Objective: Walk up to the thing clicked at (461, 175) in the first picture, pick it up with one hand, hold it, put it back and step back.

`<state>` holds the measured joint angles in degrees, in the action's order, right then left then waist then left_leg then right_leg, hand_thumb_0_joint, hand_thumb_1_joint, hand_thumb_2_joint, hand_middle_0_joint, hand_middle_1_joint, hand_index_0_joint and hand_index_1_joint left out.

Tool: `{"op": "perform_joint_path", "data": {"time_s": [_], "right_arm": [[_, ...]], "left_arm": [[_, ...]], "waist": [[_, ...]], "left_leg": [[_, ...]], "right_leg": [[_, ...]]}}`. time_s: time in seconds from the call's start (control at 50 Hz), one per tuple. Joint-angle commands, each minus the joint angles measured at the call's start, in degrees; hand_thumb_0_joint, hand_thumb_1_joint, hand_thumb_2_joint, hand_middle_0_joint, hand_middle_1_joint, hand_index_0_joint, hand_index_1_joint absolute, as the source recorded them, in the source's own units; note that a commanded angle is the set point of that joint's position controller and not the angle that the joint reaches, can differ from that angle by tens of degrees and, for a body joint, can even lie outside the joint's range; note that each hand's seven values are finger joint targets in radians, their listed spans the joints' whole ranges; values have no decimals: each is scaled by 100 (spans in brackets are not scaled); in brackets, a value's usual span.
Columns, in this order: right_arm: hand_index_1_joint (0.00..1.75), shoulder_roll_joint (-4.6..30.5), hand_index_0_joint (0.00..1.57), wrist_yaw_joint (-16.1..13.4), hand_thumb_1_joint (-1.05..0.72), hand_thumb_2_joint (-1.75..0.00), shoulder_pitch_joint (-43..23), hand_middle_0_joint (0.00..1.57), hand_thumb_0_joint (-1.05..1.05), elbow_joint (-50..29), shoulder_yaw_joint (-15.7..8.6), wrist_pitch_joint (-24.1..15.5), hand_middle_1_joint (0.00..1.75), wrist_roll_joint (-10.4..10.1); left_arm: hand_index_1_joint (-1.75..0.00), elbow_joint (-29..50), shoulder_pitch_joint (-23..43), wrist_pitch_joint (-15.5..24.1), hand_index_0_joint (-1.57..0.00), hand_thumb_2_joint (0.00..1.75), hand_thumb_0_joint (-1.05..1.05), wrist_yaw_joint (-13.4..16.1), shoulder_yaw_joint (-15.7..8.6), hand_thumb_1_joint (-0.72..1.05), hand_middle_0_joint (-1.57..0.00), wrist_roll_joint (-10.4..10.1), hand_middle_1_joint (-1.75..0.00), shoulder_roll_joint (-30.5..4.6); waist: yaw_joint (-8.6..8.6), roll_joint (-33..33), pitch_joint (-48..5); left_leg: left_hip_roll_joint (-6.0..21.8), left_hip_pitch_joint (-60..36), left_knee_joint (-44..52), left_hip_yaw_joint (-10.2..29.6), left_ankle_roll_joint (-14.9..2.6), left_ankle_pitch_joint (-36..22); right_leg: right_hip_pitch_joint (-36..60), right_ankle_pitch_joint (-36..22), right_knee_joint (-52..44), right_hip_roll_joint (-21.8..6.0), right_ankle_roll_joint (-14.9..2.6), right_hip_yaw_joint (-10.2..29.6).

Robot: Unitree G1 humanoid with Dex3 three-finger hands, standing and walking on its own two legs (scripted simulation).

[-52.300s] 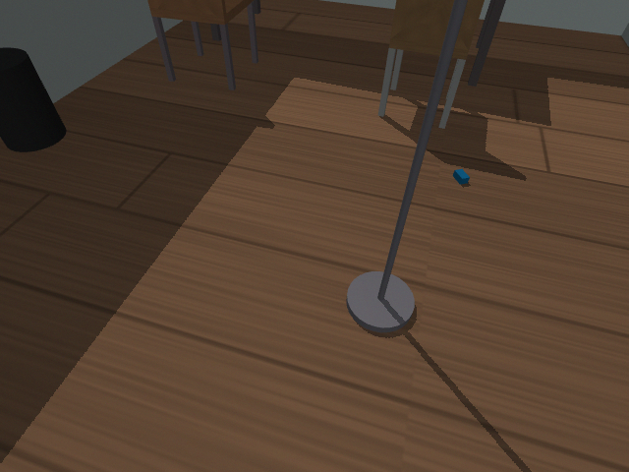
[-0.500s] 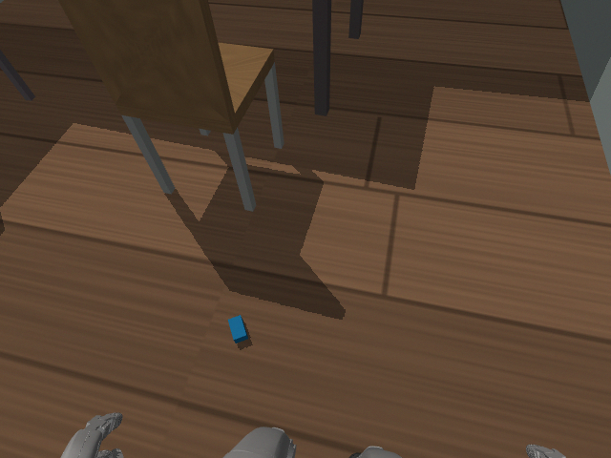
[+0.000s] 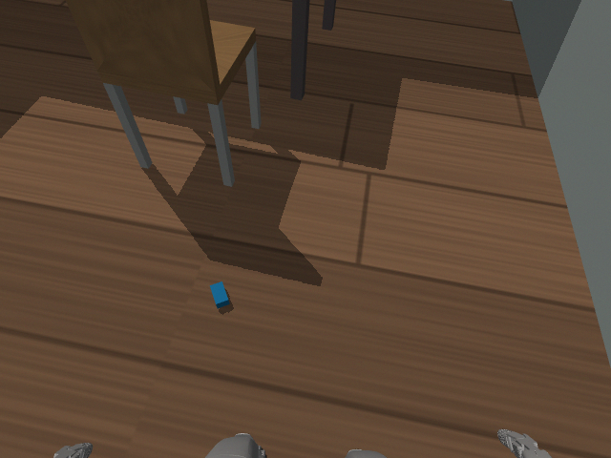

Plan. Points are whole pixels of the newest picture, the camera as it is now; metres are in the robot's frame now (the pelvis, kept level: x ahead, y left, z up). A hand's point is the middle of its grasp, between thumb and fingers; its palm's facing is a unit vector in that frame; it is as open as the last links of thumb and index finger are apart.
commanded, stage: step back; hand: left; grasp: from above
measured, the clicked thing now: (219, 294) +0.65 +0.29 -0.74
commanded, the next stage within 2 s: none
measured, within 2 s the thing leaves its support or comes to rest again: neither
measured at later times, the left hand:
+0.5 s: hand out of the picture -0.03 +0.28 -0.14, palm faces +0.04 -0.92 -0.39, open 7.3 cm
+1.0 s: hand out of the picture -0.25 +0.26 -0.13, palm faces -0.01 -0.90 -0.43, open 7.3 cm
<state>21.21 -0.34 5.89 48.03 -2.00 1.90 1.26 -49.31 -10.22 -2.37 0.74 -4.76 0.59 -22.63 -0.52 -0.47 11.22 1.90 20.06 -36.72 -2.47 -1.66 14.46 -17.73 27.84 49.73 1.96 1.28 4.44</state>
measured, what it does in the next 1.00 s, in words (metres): walks backwards: right foot, then left foot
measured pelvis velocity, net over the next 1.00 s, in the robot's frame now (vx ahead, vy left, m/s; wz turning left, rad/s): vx -0.33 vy -0.02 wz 0.01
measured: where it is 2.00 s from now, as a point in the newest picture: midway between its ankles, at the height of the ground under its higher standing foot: outside the picture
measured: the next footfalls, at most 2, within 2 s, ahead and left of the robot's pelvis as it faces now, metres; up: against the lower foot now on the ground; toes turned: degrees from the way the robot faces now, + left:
right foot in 0.04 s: +0.00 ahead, -0.14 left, +0.00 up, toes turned +2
left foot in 0.38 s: -0.11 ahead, +0.11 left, +0.00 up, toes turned +1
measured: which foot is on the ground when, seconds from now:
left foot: down 0.00-0.08, up 0.10-0.36, down 0.38-0.80, up 0.82-1.00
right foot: up 0.00-0.02, down 0.04-0.40, up 0.42-0.76, down 0.78-1.00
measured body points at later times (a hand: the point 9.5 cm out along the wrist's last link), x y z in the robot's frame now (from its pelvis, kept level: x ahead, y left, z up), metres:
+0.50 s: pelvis -0.16 +0.01 +0.00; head -0.10 +0.03 +0.44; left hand -0.03 +0.33 -0.12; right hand -0.07 -0.30 -0.11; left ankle -0.15 +0.11 -0.72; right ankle -0.11 -0.13 -0.67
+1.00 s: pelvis -0.33 -0.02 +0.00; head -0.28 -0.03 +0.45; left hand -0.25 +0.30 -0.10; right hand -0.23 -0.34 -0.12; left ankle -0.34 +0.12 -0.66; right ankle -0.30 -0.14 -0.72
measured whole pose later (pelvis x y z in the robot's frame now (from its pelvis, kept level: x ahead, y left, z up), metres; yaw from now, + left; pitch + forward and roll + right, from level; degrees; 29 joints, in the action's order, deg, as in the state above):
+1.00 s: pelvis -0.33 -0.02 +0.00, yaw +0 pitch -2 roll +2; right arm 23.7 -0.8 10.2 49.4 -2.9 3.4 0.3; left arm -48.0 -11.0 -2.8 0.5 -3.7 2.7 -20.9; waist -1.1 0.8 8.1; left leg -5.7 25.3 -61.3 6.4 1.7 28.0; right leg -17.8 16.9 36.4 -2.2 -0.2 0.9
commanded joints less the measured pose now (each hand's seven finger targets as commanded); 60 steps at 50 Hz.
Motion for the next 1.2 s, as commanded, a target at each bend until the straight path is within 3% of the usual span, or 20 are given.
{"op": "perform_joint_path", "data": {"time_s": [0.0,0.04,0.06,0.08,0.14,0.26,0.34,0.36,0.4,0.44,0.6,0.74,0.76,0.78,0.8,0.86,1.02,1.06,1.12,1.18], "right_arm": [[30,1609,20,-68,-90,-90,-12,20,0,-347,-466,29,30,-65],[30,1268,20,-24,-90,-90,-4,20,0,-392,-376,47,30,-118],[30,1041,20,-75,-90,-90,-318,20,0,-443,-365,65,30,-141],[30,1224,20,-114,-90,-90,-365,20,0,-385,-448,119,30,-79],[30,1223,20,-95,-90,-90,314,20,0,-117,-406,81,30,-194],[30,1127,20,-119,-90,-90,279,20,0,-278,-327,-4,30,-71],[30,1094,20,-81,-90,-90,1021,20,0,8,-406,-82,30,3],[30,1270,20,-75,-90,-90,1000,20,0,-17,-481,-114,30,87],[30,2313,20,11,-90,-90,567,20,0,-257,-667,-102,30,97],[30,1775,20,-62,-90,-90,168,20,0,-260,-524,-158,30,102],[30,1397,20,-147,-90,-90,420,20,0,-364,-459,-150,30,25],[30,1632,20,-58,-90,-90,-33,20,0,-457,-486,76,30,-25],[30,1366,20,-38,-90,-90,34,20,0,-464,-409,87,30,-49],[30,1072,20,-76,-90,-90,-249,20,0,-620,-349,49,30,-97],[30,1224,20,-162,-90,-90,-336,20,0,-580,-427,84,30,-35],[30,1298,20,-132,-90,-90,327,20,0,-245,-434,89,30,-135],[30,1032,20,-110,-90,-90,575,20,0,-228,-340,-76,30,26],[30,1070,20,-112,-90,-90,969,20,0,94,-408,-128,30,46],[30,2169,20,-34,-90,-90,365,20,0,-113,-612,-172,30,100],[30,1509,20,-122,-90,-90,-69,20,0,-87,-362,-301,30,113]], "left_arm": [[-30,147,-670,229,-20,90,0,51,-227,90,-20,66,-30,-834],[-30,159,-798,296,-20,90,0,59,-362,90,-20,184,-30,-1298],[-30,286,-413,255,-20,90,0,25,-489,90,-20,123,-30,-1916],[-30,530,-31,295,-20,90,0,41,-489,90,-20,202,-30,-1988],[-30,751,664,296,-20,90,0,123,-349,90,-20,138,-30,-1399],[-30,795,99,191,-20,90,0,173,-336,90,-20,171,-30,-1272],[-30,918,352,64,-20,90,0,117,-288,90,-20,44,-30,-1383],[-30,952,294,21,-20,90,0,106,-204,90,-20,34,-30,-1167],[-30,1057,743,37,-20,90,0,198,-274,90,-20,11,-30,-1148],[-30,857,615,0,-20,90,0,221,-279,90,-20,-11,-30,-1128],[-30,714,95,66,-20,90,0,91,-243,90,-20,56,-30,-960],[-30,135,-954,141,-20,90,0,28,-245,90,-20,105,-30,-956],[-30,151,-918,166,-20,90,0,18,-322,90,-20,177,-30,-1203],[-30,291,-704,143,-20,90,0,-14,-490,90,-20,177,-30,-1800],[-30,524,-128,131,-20,90,0,-1,-518,90,-20,230,-30,-2197],[-30,794,954,193,-20,90,0,106,-341,90,-20,192,-30,-1484],[-30,744,185,86,-20,90,0,140,-315,90,-20,181,-30,-1399],[-30,703,118,13,-20,90,0,81,-216,90,-20,116,-30,-1306],[-30,768,818,48,-20,90,0,127,-201,90,-20,110,-30,-1225],[-30,383,240,62,-20,90,0,48,-152,90,-20,-25,-30,-1074]], "waist": [[-45,1110,-1595],[-64,-19,-1601],[-269,-1638,-1176],[-251,-1451,-777],[227,-608,-860],[-263,-1008,-1217],[127,-983,-1549],[121,-489,-1498],[394,1558,-1314],[117,649,-1088],[202,892,-1366],[-187,1083,-1873],[-144,424,-1646],[-346,-1236,-1261],[-418,-1700,-830],[286,-507,-621],[-159,-1175,-1449],[-8,-779,-1619],[320,1264,-1120],[-189,589,-1207]], "left_leg": [[1127,-963,490,1321,-840,-1675],[493,460,-231,1019,-212,-136],[-623,737,-1632,410,142,1713],[-626,532,-2819,1122,223,2188],[-917,635,-3429,1310,200,1278],[-517,639,-1341,764,308,1679],[-414,-673,1202,180,129,64],[5,-1022,1405,904,6,-350],[2048,-435,1848,3449,-1364,-1880],[1647,-458,1495,2488,-1260,-2590],[1321,-1702,950,1655,-1282,-2865],[1102,-674,659,1435,-681,-1165],[675,211,251,1301,-333,-167],[-564,1132,-911,787,77,1300],[-614,706,-2402,920,284,2040],[-858,564,-3353,1316,233,1207],[-329,70,109,363,239,1247],[-463,-887,1549,145,121,23],[2103,9,2115,3561,-1481,-20],[1215,-321,1220,1742,-965,-1811]], "right_leg": [[651,-1323,-2320,3,-184,-544],[1330,-1590,-2615,-919,-589,1009],[242,-1723,-3256,-2143,-1545,2448],[-621,-1857,-3391,-2604,-1917,2941],[-168,-3025,-2651,-1524,-1252,1023],[1301,-3741,-2117,-1624,-1295,865],[892,-3570,-1431,-1375,-930,610],[193,-2719,-1131,-1109,-627,499],[-849,1041,1051,294,-164,137],[-1022,604,2318,417,-267,836],[-1010,273,1102,143,116,315],[968,-1198,-2486,-57,-283,-465],[1188,-897,-2636,-467,-432,391],[667,-794,-3178,-1697,-1139,2095],[-893,-612,-3659,-2758,-1923,3070],[-827,-2138,-2821,-1703,-1275,987],[1311,-3424,-1747,-1630,-1118,725],[887,-2949,-1236,-1302,-808,426],[-580,763,843,-219,-145,19],[-436,119,1269,-58,-276,297]]}}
